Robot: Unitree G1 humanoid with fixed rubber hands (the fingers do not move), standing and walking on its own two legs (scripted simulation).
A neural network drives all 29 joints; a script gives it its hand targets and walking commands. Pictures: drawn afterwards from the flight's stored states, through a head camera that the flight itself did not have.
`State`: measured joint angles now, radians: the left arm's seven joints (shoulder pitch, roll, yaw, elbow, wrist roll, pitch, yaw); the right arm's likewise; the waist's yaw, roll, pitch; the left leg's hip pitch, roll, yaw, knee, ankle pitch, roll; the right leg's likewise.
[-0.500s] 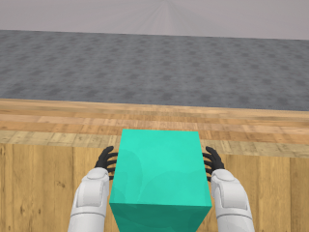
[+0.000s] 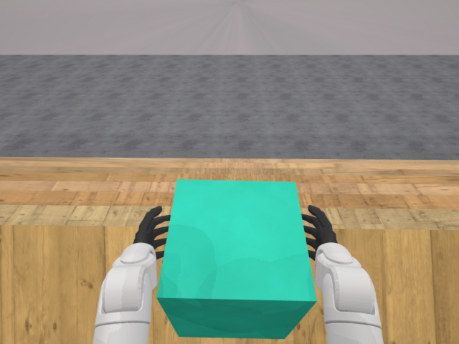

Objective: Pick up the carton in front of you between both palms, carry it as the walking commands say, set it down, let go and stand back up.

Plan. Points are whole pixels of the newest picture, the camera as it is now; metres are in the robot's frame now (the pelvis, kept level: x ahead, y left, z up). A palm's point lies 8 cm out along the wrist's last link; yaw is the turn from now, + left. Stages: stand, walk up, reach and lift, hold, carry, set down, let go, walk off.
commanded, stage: carry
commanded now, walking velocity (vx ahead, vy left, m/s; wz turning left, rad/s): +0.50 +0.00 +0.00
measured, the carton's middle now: (233, 263) +0.30 +0.01 +0.01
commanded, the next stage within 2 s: none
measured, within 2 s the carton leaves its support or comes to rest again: neither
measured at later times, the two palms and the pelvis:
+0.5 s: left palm (169, 178) +0.45 +0.15 +0.09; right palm (314, 185) +0.44 -0.16 +0.08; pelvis +0.22 +0.00 +0.01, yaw +0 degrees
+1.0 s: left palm (189, 102) +0.79 +0.15 +0.10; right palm (290, 100) +0.80 -0.16 +0.10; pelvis +0.53 -0.01 +0.00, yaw +1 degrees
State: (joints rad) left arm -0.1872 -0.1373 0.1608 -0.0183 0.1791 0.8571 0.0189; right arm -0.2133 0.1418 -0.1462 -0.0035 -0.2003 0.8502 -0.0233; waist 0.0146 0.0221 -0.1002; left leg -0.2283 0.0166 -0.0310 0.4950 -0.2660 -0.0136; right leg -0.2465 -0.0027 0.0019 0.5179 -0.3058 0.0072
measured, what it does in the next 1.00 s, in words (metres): walks ahead: left foot, then right foot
